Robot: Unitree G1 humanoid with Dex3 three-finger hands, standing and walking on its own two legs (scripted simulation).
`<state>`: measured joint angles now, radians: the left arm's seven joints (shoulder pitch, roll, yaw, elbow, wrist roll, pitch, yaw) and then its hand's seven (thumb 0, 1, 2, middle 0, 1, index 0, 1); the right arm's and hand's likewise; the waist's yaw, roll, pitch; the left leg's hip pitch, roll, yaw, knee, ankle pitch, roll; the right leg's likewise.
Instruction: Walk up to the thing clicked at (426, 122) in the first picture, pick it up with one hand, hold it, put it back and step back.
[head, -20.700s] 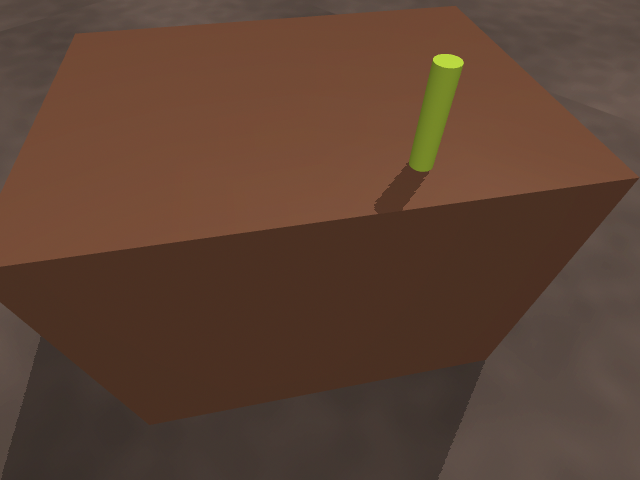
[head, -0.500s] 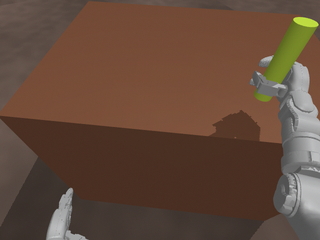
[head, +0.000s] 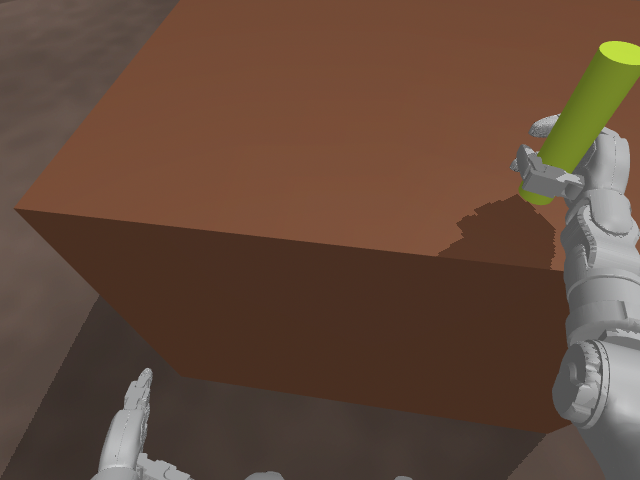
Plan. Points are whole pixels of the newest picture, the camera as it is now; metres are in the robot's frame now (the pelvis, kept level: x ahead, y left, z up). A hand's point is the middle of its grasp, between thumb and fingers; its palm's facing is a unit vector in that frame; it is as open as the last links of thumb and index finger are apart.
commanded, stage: lower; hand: right
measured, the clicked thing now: (572, 134) +0.47 -0.23 +0.18
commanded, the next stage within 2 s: loosen in 0.72 s
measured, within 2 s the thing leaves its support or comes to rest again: rests again in 0.40 s
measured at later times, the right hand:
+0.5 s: hand (533, 175) +0.48 -0.22 +0.11, palm faces +0.24 +0.97 +0.00, open 5.6 cm
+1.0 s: hand (533, 178) +0.48 -0.22 +0.10, palm faces +0.23 +0.97 +0.01, open 5.6 cm
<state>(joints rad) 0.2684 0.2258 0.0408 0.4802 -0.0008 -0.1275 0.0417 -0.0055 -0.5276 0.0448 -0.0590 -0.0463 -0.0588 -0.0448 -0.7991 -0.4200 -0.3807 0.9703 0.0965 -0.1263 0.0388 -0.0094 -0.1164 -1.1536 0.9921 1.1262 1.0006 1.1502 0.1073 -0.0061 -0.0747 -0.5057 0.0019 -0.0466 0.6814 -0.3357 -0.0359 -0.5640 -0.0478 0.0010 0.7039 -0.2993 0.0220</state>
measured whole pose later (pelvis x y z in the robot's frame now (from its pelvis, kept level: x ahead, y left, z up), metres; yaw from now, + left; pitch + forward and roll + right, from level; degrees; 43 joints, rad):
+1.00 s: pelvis +0.01 +0.00 -0.01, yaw +0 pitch +12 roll +1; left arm 0.31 0.23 0.04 0.36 0.01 -0.08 0.03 -0.01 -0.52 0.04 -0.06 -0.05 -0.07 -0.05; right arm -0.75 -0.42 -0.42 0.98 0.09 -0.22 0.06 -0.01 -0.13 -1.04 1.01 1.06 1.02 1.09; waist 0.12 -0.01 -0.10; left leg -0.60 0.00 -0.04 0.77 -0.39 -0.03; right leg -0.66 -0.05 0.01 0.80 -0.36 0.02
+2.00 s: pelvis +0.02 +0.00 +0.00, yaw -1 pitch +8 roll +0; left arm 0.33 0.24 0.01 0.37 -0.04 -0.08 0.03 -0.01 -0.52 0.04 -0.07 -0.06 -0.07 -0.05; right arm -0.84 -0.66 -0.42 0.94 0.05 0.00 0.17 -0.01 0.39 -0.19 0.24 0.22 0.25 0.23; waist 0.05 -0.03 -0.12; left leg -0.44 0.02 -0.04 0.68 -0.37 -0.04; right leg -0.50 -0.03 0.00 0.69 -0.33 0.02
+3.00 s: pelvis -0.01 +0.02 +0.01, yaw -3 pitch -2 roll -1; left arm 0.34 0.22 0.18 0.41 -0.03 -0.08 0.04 -0.01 -0.52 0.05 -0.06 -0.06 -0.07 -0.05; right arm 0.51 -0.28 -0.32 -0.49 0.08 -0.24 0.01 -0.02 0.53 -0.04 0.06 0.05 0.07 0.06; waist -0.06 -0.06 -0.01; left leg -0.25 0.03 0.00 0.64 -0.35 -0.02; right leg -0.30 -0.02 0.04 0.59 -0.26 0.04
